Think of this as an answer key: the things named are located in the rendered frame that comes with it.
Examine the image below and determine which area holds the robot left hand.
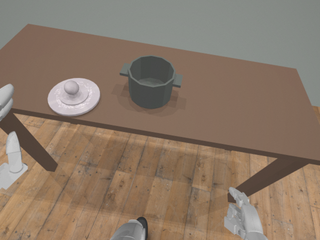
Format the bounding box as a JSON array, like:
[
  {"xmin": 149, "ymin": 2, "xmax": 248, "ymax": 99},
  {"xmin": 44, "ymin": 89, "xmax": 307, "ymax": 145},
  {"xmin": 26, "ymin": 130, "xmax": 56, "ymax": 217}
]
[{"xmin": 0, "ymin": 84, "xmax": 28, "ymax": 190}]

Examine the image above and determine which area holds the table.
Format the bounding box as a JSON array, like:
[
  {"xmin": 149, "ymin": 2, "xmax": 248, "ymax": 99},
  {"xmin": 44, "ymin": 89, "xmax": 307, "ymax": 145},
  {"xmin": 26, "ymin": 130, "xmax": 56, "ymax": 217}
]
[{"xmin": 0, "ymin": 24, "xmax": 320, "ymax": 203}]

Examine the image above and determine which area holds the robot left thigh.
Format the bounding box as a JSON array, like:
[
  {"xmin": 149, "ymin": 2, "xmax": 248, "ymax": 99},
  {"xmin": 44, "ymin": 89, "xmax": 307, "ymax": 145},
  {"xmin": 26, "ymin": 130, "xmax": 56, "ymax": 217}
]
[{"xmin": 110, "ymin": 222, "xmax": 146, "ymax": 240}]

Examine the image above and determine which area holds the robot right hand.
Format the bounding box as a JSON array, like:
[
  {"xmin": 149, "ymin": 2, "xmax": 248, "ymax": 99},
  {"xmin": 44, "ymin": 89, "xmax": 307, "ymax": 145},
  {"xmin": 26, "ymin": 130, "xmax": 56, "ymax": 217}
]
[{"xmin": 224, "ymin": 187, "xmax": 263, "ymax": 239}]

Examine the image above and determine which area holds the knob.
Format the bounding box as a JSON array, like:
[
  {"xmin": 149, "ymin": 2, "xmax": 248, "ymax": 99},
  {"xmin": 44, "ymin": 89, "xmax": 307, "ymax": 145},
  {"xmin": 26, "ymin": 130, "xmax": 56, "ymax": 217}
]
[{"xmin": 64, "ymin": 80, "xmax": 79, "ymax": 95}]

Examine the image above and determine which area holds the pot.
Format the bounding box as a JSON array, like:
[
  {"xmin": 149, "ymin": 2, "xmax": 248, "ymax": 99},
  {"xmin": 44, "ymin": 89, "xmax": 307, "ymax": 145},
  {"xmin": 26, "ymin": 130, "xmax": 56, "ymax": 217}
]
[{"xmin": 119, "ymin": 55, "xmax": 183, "ymax": 109}]

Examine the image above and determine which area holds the lid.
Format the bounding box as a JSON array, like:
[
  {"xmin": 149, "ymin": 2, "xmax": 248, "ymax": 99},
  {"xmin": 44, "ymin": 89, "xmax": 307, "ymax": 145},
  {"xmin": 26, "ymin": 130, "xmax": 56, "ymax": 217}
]
[{"xmin": 47, "ymin": 78, "xmax": 101, "ymax": 117}]

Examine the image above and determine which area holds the left robot foot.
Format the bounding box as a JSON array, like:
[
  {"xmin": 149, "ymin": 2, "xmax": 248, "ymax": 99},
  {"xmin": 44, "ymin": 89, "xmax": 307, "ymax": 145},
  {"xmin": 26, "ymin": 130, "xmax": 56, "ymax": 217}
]
[{"xmin": 137, "ymin": 217, "xmax": 148, "ymax": 240}]

